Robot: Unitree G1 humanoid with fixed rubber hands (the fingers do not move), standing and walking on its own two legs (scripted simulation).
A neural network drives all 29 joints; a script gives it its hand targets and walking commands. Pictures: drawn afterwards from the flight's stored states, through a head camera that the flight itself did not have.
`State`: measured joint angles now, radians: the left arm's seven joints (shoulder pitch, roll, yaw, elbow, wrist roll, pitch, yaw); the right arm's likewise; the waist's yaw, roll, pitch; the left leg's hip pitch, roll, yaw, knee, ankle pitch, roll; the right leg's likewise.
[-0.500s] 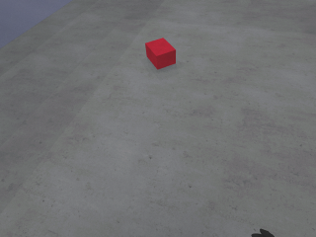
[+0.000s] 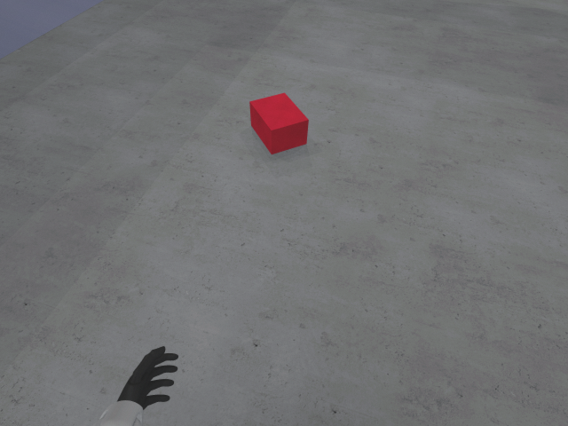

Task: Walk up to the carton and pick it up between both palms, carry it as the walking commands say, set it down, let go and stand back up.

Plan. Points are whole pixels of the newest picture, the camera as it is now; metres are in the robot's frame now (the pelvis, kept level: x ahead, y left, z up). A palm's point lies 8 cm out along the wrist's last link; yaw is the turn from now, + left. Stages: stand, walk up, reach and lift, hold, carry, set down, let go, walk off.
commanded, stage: walk up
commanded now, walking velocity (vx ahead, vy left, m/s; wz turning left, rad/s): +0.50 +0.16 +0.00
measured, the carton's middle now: (278, 122) +1.71 +0.04 -0.70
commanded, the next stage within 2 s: none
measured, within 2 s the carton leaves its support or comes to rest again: neither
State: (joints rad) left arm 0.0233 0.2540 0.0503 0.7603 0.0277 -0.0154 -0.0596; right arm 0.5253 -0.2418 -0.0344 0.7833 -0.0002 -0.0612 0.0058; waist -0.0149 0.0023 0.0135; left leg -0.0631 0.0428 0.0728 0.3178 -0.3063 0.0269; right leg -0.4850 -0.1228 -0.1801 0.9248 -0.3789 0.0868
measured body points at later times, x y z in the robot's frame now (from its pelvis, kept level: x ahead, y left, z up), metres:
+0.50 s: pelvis +0.23 +0.03 -0.02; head +0.27 +0.04 +0.43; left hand +0.28 +0.29 -0.16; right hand +0.33 -0.22 -0.14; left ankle +0.28 +0.11 -0.75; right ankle +0.11 -0.11 -0.68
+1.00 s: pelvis +0.44 -0.01 -0.03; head +0.47 -0.03 +0.42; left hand +0.54 +0.25 -0.14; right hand +0.47 -0.27 -0.17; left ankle +0.33 +0.12 -0.68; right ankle +0.47 -0.13 -0.75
